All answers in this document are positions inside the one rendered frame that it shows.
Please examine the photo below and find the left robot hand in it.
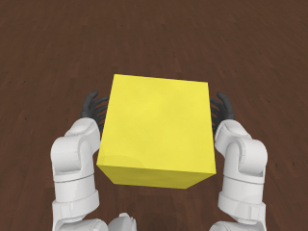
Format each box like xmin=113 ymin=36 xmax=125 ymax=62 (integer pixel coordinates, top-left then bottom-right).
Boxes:
xmin=80 ymin=90 xmax=110 ymax=132

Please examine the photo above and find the left robot thigh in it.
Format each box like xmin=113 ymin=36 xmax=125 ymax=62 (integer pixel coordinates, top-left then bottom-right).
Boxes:
xmin=108 ymin=216 xmax=137 ymax=231

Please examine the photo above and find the right robot hand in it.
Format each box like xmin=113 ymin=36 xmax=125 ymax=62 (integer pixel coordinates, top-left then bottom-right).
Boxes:
xmin=209 ymin=91 xmax=235 ymax=135

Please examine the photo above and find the robot left upper arm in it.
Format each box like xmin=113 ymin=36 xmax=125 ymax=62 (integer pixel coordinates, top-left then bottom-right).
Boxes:
xmin=58 ymin=218 xmax=109 ymax=231

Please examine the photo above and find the carton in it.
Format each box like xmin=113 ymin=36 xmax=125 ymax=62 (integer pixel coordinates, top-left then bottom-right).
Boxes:
xmin=96 ymin=74 xmax=217 ymax=189

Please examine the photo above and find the robot left forearm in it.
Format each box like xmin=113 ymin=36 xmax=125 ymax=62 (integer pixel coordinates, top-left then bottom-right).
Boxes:
xmin=50 ymin=117 xmax=101 ymax=231

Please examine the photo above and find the robot right upper arm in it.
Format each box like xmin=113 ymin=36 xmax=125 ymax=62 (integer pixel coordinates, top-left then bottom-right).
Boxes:
xmin=209 ymin=221 xmax=259 ymax=231

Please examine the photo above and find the robot left shin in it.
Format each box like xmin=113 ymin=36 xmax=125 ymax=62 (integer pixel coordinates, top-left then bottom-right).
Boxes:
xmin=119 ymin=213 xmax=129 ymax=217

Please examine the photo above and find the robot right forearm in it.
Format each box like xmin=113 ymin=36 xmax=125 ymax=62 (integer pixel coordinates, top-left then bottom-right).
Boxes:
xmin=215 ymin=119 xmax=268 ymax=231

